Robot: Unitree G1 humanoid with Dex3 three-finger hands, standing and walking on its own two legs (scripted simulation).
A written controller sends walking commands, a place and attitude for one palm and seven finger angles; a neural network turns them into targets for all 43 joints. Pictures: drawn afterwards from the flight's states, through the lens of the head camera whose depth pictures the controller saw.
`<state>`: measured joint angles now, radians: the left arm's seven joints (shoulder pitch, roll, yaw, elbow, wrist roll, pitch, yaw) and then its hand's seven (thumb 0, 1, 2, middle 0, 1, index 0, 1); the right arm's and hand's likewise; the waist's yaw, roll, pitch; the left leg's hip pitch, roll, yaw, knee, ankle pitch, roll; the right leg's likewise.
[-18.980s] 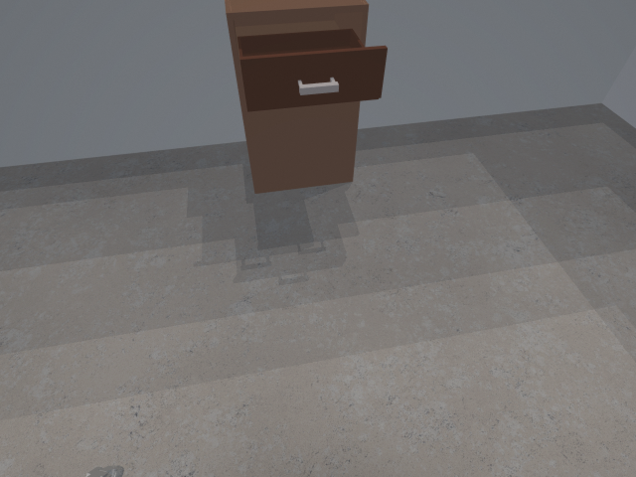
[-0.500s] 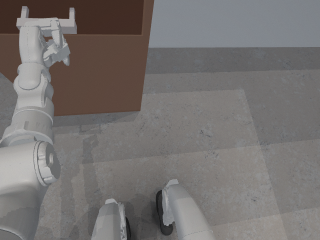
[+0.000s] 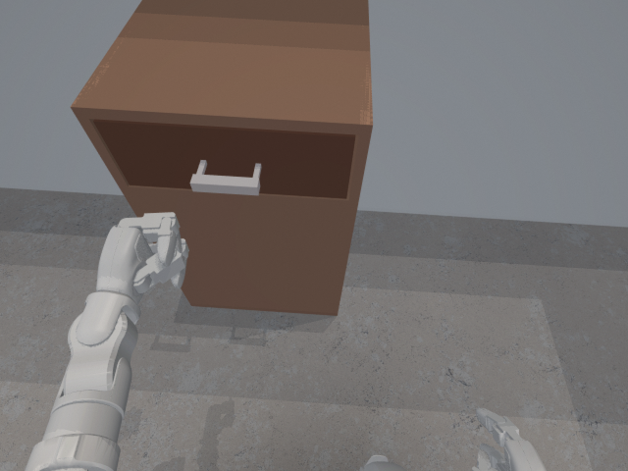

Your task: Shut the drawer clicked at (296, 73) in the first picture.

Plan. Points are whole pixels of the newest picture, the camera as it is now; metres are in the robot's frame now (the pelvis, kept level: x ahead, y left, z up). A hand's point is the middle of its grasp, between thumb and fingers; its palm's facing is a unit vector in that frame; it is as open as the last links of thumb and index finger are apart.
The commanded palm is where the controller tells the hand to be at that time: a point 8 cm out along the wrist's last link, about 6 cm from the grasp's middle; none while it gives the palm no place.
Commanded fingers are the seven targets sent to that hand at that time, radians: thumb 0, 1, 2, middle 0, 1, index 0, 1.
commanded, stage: draw the hand back to the body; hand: left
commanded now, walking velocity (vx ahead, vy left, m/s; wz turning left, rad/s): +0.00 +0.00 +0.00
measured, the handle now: (228, 176) +0.59 +0.16 -0.04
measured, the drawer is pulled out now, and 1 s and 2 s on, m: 0.00 0.00 0.00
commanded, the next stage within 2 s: step back with the hand held close in 0.86 s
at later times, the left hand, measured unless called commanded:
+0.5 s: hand (44, 328) +0.23 +0.23 +0.16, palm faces +0.31 -0.89 -0.33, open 3.3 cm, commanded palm +0.18 +0.27 +0.18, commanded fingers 0.00 0.90 0.90 -1.40 -1.60 -1.40 -1.60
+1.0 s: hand out of the picture +0.16 +0.24 +0.21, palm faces +0.42 -0.82 -0.39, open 3.3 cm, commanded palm +0.12 +0.28 +0.22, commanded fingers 0.00 0.90 0.90 -1.40 -1.60 -1.40 -1.60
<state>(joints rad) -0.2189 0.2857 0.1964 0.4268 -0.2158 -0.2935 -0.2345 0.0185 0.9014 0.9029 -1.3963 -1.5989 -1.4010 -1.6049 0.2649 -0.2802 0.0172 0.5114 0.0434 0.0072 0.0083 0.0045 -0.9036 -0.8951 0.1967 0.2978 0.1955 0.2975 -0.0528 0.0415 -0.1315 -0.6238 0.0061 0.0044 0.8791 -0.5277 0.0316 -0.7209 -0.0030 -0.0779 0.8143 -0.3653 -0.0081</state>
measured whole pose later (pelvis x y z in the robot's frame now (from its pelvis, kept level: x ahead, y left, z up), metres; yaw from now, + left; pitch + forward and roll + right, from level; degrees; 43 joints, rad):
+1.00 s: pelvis -0.01 +0.00 +0.04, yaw +0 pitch -5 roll -1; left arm 0.51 0.33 0.29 -0.46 -0.05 -0.10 0.11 0.02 0.89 0.90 -1.40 -1.60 -1.41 -1.60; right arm 0.24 -0.22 0.04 0.63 0.00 -0.15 -0.07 0.01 -0.90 -0.90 0.20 0.30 0.20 0.30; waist 0.07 0.07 0.00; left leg -0.03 -0.01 0.02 0.45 -0.34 0.03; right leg -0.14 0.00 -0.06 0.44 -0.21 -0.01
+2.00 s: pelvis -0.10 +0.00 +0.03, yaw +1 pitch +0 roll +0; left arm 0.58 0.40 0.42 -0.57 0.01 -0.27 0.13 0.02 0.89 0.90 -1.40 -1.60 -1.41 -1.60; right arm 0.20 -0.22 -0.02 0.57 -0.01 -0.08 -0.07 0.01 -0.90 -0.90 0.20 0.30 0.20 0.30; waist -0.01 -0.01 0.04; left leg -0.37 -0.04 0.03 0.64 -0.27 0.05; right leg -0.43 0.01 0.04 0.58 -0.16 0.01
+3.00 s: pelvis -0.27 +0.02 +0.03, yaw -3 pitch +1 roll -3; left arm 0.61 0.42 0.37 -0.62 -0.04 -0.27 0.12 0.02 0.89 0.90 -1.41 -1.60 -1.41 -1.60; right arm 0.17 -0.17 0.02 0.63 -0.03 -0.14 -0.07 0.01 -0.90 -0.89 0.20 0.30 0.20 0.30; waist 0.02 0.00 0.00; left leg -0.53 0.04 0.03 0.54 -0.14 0.01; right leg -0.15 0.04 0.02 0.49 -0.35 0.01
